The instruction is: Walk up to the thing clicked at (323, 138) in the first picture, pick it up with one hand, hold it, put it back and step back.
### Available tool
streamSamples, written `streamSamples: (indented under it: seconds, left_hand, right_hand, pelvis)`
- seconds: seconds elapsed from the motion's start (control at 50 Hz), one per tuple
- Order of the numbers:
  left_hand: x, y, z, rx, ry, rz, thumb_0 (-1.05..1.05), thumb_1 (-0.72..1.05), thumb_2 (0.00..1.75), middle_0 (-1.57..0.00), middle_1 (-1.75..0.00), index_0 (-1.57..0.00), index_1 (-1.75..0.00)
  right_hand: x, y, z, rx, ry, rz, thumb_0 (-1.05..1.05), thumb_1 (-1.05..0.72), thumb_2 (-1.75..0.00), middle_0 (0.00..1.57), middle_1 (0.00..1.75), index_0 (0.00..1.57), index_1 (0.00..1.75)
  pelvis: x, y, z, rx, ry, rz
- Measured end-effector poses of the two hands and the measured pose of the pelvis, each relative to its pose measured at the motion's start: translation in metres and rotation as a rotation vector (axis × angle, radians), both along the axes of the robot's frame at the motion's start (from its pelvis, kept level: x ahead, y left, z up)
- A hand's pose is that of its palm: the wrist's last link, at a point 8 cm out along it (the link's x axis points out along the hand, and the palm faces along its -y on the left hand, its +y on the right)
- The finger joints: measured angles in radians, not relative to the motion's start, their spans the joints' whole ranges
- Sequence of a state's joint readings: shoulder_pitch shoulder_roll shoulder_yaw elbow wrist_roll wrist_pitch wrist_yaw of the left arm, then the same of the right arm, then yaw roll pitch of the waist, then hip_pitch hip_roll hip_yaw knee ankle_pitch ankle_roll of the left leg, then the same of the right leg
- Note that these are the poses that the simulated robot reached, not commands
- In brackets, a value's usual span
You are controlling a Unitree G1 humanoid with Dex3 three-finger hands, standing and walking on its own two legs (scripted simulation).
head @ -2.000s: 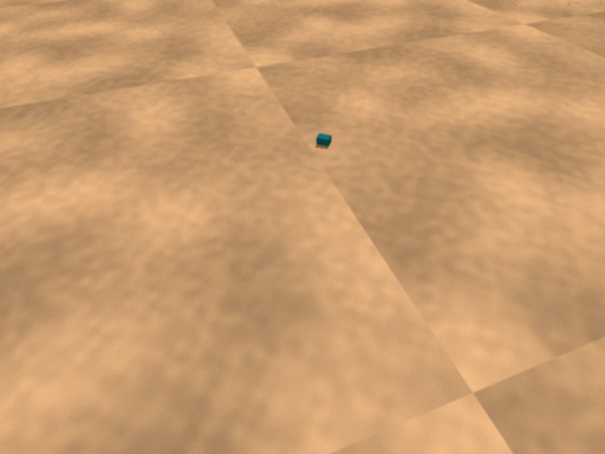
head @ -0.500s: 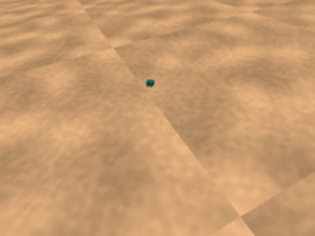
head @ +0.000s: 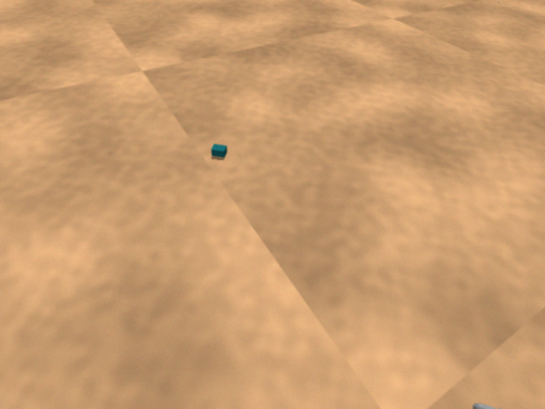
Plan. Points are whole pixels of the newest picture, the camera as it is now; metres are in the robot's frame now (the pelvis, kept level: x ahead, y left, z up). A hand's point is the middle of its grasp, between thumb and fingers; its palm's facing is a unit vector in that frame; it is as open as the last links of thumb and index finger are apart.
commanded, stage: walk up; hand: left
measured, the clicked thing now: (219, 150) +1.59 +0.29 -0.74
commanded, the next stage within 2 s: none
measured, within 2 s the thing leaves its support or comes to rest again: neither
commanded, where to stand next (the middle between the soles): +1.19 +0.07 m, yaw -2 degrees
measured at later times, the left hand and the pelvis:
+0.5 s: hand (151, 301) +0.34 +0.24 -0.11, palm faces -0.03 -0.92 -0.40, open 7.4 cm; pelvis +0.26 -0.03 +0.01, yaw -1 degrees
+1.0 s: hand (147, 214) +0.58 +0.31 -0.14, palm faces -0.07 -0.94 -0.33, open 7.4 cm; pelvis +0.51 +0.04 +0.01, yaw -1 degrees
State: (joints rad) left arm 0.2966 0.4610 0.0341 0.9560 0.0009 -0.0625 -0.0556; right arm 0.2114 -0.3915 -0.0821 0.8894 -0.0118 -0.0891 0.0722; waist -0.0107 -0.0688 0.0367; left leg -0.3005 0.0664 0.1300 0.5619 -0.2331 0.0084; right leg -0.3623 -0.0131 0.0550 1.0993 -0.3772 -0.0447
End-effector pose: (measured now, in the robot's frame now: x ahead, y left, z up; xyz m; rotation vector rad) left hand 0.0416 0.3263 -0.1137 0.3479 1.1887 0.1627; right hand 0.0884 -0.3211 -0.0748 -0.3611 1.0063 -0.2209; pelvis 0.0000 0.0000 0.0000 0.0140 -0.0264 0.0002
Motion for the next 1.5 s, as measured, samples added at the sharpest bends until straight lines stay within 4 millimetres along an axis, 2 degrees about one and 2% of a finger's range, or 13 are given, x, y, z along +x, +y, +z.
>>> streamSamples:
  seconds: [0.18, 0.3, 0.38, 0.5, 0.64, 0.76, 0.84, 0.98, 1.12, 1.22, 1.28, 1.36, 1.5]
  left_hand:
    - [0.170, -0.013, 0.035, 0.018, -0.119, -0.120, 0.01, 0.90, 0.90, -0.20, -0.30, -0.20, -0.30]
    - [0.263, -0.033, 0.036, 0.080, -0.214, -0.116, 0.00, 0.90, 0.90, -0.20, -0.30, -0.20, -0.30]
    - [0.282, -0.046, 0.043, 0.068, -0.215, -0.078, 0.00, 0.90, 0.90, -0.20, -0.30, -0.20, -0.30]
    - [0.289, -0.044, 0.046, 0.049, -0.125, -0.022, 0.00, 0.90, 0.90, -0.20, -0.30, -0.20, -0.30]
    - [0.308, -0.014, 0.028, 0.035, -0.017, 0.047, 0.00, 0.90, 0.90, -0.21, -0.30, -0.20, -0.31]
    - [0.356, 0.026, -0.005, 0.029, 0.074, 0.080, 0.01, 0.90, 0.90, -0.20, -0.30, -0.20, -0.30]
    - [0.412, 0.032, -0.005, 0.011, 0.065, 0.047, 0.01, 0.90, 0.90, -0.20, -0.30, -0.20, -0.30]
    - [0.515, 0.032, 0.011, -0.020, -0.017, -0.015, 0.01, 0.90, 0.90, -0.20, -0.30, -0.20, -0.30]
    - [0.617, 0.018, 0.022, -0.001, -0.060, -0.068, 0.01, 0.90, 0.90, -0.20, -0.30, -0.20, -0.30]
    - [0.691, 0.000, 0.022, 0.041, -0.145, -0.087, 0.01, 0.90, 0.90, -0.20, -0.30, -0.20, -0.30]
    - [0.715, -0.010, 0.029, 0.041, -0.194, -0.075, 0.00, 0.90, 0.90, -0.20, -0.30, -0.20, -0.30]
    - [0.727, -0.013, 0.041, 0.041, -0.181, -0.055, 0.00, 0.90, 0.90, -0.20, -0.30, -0.20, -0.30]
    - [0.737, 0.011, 0.040, 0.043, -0.100, -0.007, 0.00, 0.90, 0.90, -0.20, -0.30, -0.20, -0.31]
  right_hand:
    - [0.017, -0.009, -0.021, 0.050, 0.160, -0.086, 0.01, -0.90, -0.90, 0.20, 0.30, 0.20, 0.30]
    - [0.072, -0.033, -0.061, 0.077, 0.225, -0.110, 0.01, -0.90, -0.90, 0.20, 0.30, 0.20, 0.30]
    - [0.135, -0.034, -0.059, 0.092, 0.209, -0.073, 0.01, -0.91, -0.90, 0.20, 0.30, 0.20, 0.30]
    - [0.234, -0.028, -0.034, 0.096, 0.122, -0.001, 0.01, -0.91, -0.90, 0.20, 0.30, 0.20, 0.30]
    - [0.340, -0.015, -0.013, 0.047, 0.103, 0.062, 0.01, -0.91, -0.90, 0.20, 0.30, 0.20, 0.30]
    - [0.434, 0.014, -0.009, -0.016, 0.027, 0.082, 0.01, -0.91, -0.90, 0.20, 0.30, 0.20, 0.30]
    - [0.464, 0.034, 0.002, -0.006, -0.011, 0.046, 0.01, -0.91, -0.90, 0.20, 0.30, 0.20, 0.30]
    - [0.484, 0.048, 0.003, 0.020, 0.053, 0.004, 0.01, -0.90, -0.90, 0.20, 0.30, 0.20, 0.30]
    - [0.504, 0.036, -0.019, 0.056, 0.144, -0.060, 0.01, -0.90, -0.90, 0.21, 0.30, 0.20, 0.30]
    - [0.537, 0.016, -0.049, 0.067, 0.194, -0.089, 0.01, -0.90, -0.90, 0.20, 0.30, 0.20, 0.30]
    - [0.568, 0.014, -0.053, 0.076, 0.212, -0.069, 0.01, -0.90, -0.90, 0.20, 0.30, 0.20, 0.30]
    - [0.616, 0.015, -0.044, 0.089, 0.182, -0.030, 0.01, -0.91, -0.90, 0.20, 0.30, 0.20, 0.30]
    - [0.690, 0.021, -0.024, 0.066, 0.161, 0.016, 0.01, -0.91, -0.90, 0.20, 0.30, 0.20, 0.30]
  pelvis:
    - [0.096, -0.007, 0.006, 0.022, -0.004, -0.030]
    - [0.171, -0.032, -0.018, 0.008, -0.017, -0.026]
    - [0.208, -0.036, -0.008, -0.007, -0.025, -0.023]
    - [0.263, -0.033, 0.010, -0.026, -0.011, -0.020]
    - [0.335, -0.014, 0.008, -0.049, 0.001, -0.005]
    - [0.406, 0.019, -0.011, -0.033, 0.001, 0.000]
    - [0.442, 0.030, -0.002, -0.030, -0.005, -0.007]
    - [0.503, 0.038, 0.011, -0.010, -0.008, -0.019]
    - [0.570, 0.029, 0.007, 0.009, -0.010, -0.026]
    - [0.621, 0.012, -0.011, -0.003, -0.018, -0.022]
    - [0.642, 0.008, -0.009, -0.004, -0.027, -0.017]
    - [0.669, 0.008, 0.003, -0.012, -0.022, -0.010]
    - [0.721, 0.019, 0.011, -0.024, -0.006, -0.003]
